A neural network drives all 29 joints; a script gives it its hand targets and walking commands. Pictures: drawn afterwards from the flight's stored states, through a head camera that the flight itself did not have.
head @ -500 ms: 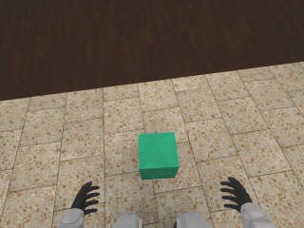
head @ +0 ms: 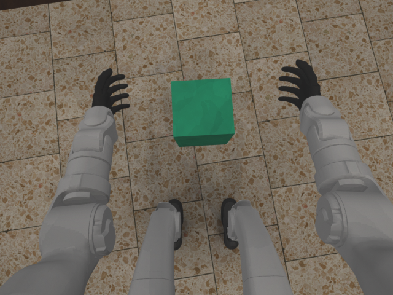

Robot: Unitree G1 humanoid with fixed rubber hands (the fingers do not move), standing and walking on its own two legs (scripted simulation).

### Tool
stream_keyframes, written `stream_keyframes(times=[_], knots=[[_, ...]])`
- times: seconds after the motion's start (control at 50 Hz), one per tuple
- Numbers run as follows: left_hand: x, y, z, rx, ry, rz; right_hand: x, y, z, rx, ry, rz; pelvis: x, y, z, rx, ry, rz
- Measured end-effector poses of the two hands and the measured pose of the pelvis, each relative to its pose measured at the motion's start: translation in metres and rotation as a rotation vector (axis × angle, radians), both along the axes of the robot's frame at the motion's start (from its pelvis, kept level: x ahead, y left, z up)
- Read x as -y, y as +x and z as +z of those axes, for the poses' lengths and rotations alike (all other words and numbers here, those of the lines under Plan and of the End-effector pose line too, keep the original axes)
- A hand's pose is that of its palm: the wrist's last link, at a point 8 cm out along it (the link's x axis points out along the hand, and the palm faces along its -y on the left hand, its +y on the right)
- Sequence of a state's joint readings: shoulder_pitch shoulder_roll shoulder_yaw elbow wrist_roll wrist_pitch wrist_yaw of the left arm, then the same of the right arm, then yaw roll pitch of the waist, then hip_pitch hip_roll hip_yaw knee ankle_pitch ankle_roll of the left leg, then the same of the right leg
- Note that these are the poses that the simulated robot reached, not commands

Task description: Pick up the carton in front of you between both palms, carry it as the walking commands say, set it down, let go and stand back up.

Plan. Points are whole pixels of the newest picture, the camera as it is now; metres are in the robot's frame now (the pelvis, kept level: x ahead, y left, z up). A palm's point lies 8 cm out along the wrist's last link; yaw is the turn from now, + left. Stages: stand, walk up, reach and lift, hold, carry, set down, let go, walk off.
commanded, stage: reach and lift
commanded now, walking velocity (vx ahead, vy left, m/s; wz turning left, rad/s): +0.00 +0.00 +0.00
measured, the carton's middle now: (201, 116) +0.55 +0.00 -0.55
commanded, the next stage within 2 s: none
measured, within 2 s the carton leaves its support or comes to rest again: neither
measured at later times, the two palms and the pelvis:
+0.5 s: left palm (124, 75) +0.55 +0.19 -0.17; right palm (281, 66) +0.57 -0.19 -0.17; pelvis +0.03 +0.00 -0.03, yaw +0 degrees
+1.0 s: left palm (147, 110) +0.54 +0.18 -0.41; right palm (257, 104) +0.55 -0.19 -0.41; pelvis -0.03 +0.00 -0.26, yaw +0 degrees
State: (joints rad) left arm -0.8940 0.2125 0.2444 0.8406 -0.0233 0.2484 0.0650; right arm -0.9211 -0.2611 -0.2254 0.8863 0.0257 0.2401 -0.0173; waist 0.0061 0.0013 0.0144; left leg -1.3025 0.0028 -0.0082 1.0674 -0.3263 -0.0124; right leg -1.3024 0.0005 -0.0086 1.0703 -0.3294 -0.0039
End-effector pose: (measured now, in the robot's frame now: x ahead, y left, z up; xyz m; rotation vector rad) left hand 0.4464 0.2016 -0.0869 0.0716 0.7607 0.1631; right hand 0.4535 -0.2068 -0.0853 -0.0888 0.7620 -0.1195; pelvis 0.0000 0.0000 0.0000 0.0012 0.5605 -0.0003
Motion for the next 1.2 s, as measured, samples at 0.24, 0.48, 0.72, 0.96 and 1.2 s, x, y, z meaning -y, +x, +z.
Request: stream_keyframes(times=[0.24, 0.48, 0.72, 0.96, 1.2], knots=[[0.010, 0.090, -0.020, 0.101, -0.022, 0.019, -0.009, 0.092, -0.021, 0.100, 0.028, -0.005, 0.000, -0.001, -0.013, -0.179, 0.000, -0.004], [0.013, 0.110, -0.075, 0.108, -0.026, 0.015, -0.014, 0.114, -0.076, 0.102, 0.034, -0.005, -0.001, 0.025, -0.029, -0.336, 0.000, 0.001], [0.015, 0.094, -0.207, 0.077, -0.016, 0.014, -0.010, 0.094, -0.209, 0.077, 0.013, -0.025, -0.004, 0.010, -0.135, -0.385, 0.006, -0.005], [0.016, 0.092, -0.308, 0.074, -0.020, 0.019, -0.014, 0.093, -0.311, 0.079, 0.017, -0.024, -0.003, -0.031, -0.247, -0.204, 0.013, -0.005], [0.021, 0.092, -0.384, 0.025, -0.030, 0.005, -0.020, 0.093, -0.387, 0.030, 0.023, -0.005, 0.000, -0.037, -0.294, -0.075, 0.014, -0.001]])
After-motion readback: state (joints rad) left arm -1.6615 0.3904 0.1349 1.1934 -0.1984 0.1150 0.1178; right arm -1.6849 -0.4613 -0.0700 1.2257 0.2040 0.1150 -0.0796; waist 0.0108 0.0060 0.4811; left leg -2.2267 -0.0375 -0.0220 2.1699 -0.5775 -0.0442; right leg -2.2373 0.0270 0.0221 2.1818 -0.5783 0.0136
